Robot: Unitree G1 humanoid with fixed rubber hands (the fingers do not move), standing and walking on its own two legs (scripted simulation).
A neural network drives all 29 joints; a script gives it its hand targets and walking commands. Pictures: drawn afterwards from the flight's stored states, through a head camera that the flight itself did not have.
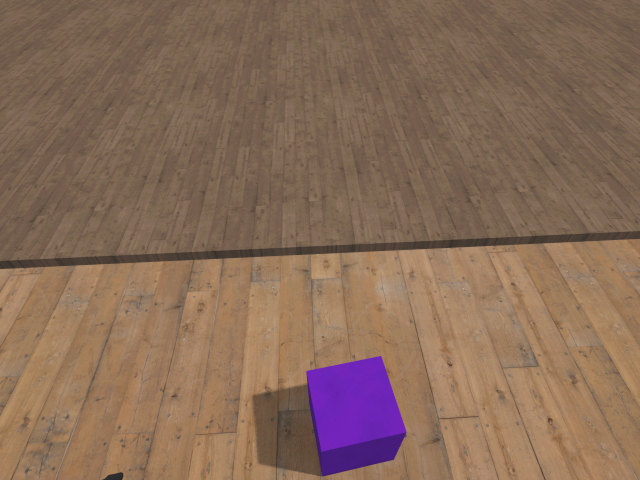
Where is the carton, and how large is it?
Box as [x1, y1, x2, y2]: [306, 356, 406, 476]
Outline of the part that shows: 380,356 306,371 309,404 322,476 393,459 406,432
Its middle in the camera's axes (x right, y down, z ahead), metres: +0.09 +0.51 +1.08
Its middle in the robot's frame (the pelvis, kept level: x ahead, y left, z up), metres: +0.43 -0.05 -0.66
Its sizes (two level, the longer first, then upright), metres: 0.210 0.200 0.250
